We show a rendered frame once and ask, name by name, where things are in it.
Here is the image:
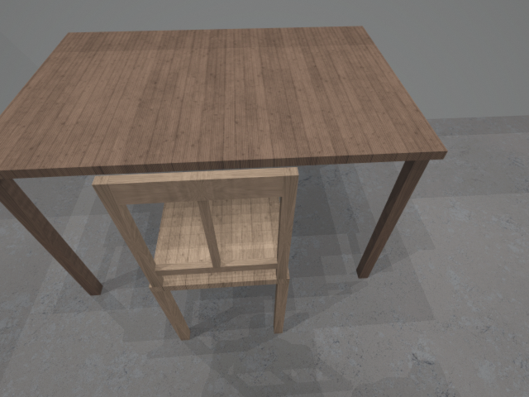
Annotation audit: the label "chair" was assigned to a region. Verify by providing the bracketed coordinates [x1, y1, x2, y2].
[92, 167, 299, 341]

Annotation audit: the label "table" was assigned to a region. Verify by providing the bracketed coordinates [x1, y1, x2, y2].
[0, 26, 448, 295]

